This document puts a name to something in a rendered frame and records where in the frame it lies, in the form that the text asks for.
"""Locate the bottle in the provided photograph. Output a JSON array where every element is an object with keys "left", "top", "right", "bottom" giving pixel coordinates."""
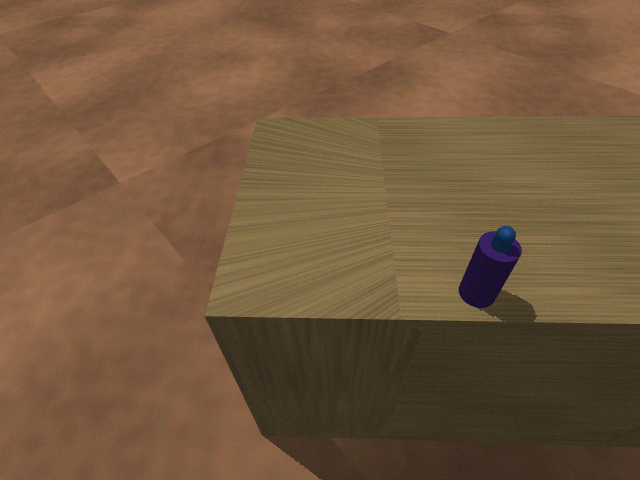
[{"left": 459, "top": 226, "right": 522, "bottom": 308}]

